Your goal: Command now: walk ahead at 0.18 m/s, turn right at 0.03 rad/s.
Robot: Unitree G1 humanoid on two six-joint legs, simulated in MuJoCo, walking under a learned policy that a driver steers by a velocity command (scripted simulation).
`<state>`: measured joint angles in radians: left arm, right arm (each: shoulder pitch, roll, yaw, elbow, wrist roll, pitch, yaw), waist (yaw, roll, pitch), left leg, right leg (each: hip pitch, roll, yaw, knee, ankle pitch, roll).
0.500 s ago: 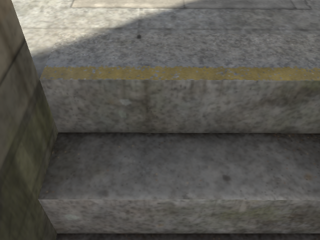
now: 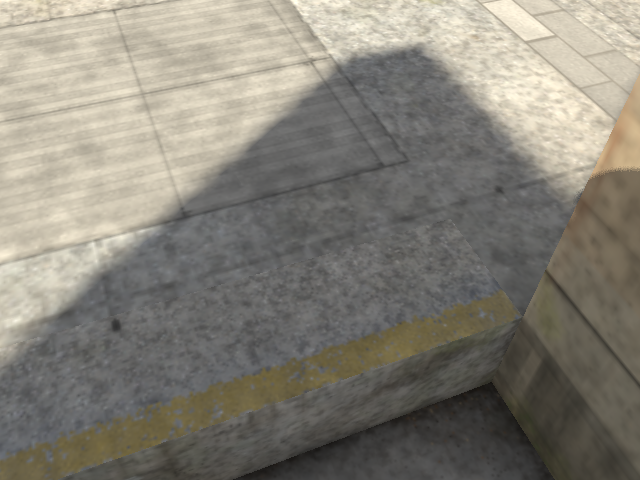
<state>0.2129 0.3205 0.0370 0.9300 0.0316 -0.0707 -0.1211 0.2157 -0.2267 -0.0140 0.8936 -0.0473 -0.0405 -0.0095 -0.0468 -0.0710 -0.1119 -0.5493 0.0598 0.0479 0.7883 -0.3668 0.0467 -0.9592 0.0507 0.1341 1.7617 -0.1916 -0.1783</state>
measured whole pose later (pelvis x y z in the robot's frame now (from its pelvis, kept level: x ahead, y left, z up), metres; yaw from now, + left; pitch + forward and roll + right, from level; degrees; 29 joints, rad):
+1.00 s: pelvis +0.15 -0.05 +0.04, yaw +28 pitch +11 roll -4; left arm -0.05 0.16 -0.07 0.52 0.00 0.00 -0.04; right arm 0.51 -0.24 -0.04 0.89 -0.04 -0.07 0.04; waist -0.09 0.05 -0.16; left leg -0.30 0.16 -0.33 0.33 -0.26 -0.06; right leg -1.18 -0.05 -0.01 1.62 -0.70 -0.04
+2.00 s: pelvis +0.25 -0.08 +0.15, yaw +18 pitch +10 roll -3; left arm 0.22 0.19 -0.02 0.78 -0.01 0.00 -0.10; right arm 0.10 -0.33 -0.08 0.92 -0.02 0.00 0.06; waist 0.09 0.05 -0.09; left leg -0.67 -0.03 -0.14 1.51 -0.09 0.05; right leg -0.86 0.19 -0.02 1.18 -0.50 -0.10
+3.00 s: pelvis +0.35 +0.02 +0.26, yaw +24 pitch +2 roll -2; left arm 0.10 0.30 0.10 0.68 0.01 -0.03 0.03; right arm 0.17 -0.25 -0.07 0.71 0.00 -0.09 0.01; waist 0.00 0.02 -0.02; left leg -0.21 -0.07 -0.24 0.43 -0.25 0.04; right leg -0.57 0.03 0.05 1.49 -0.59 0.09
